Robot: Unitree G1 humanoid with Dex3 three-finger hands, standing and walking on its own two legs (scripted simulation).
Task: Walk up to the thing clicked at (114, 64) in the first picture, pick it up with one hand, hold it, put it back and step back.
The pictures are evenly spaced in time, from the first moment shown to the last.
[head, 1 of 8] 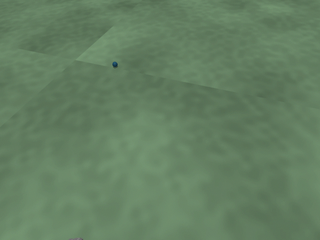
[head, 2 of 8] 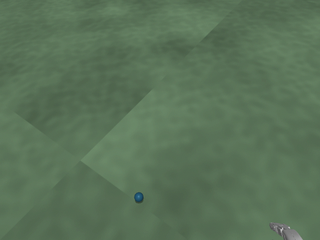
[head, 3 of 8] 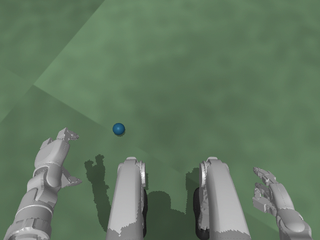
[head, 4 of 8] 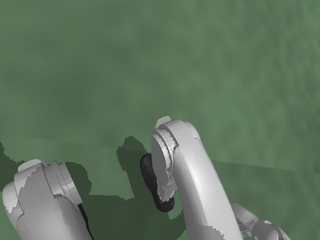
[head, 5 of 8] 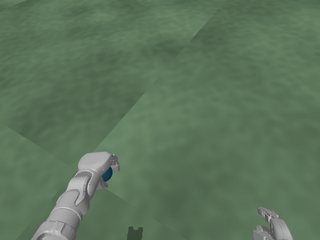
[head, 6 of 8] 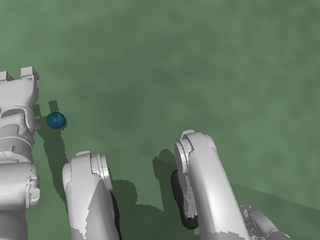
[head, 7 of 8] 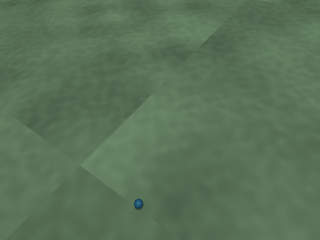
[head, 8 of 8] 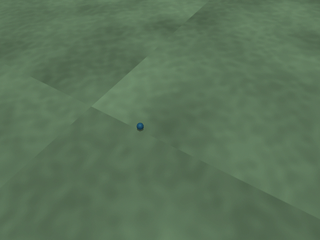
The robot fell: no
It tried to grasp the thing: yes
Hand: left
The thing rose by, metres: 0.70
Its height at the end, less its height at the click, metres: +0.00
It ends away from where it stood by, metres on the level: 0.01
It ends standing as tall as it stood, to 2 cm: yes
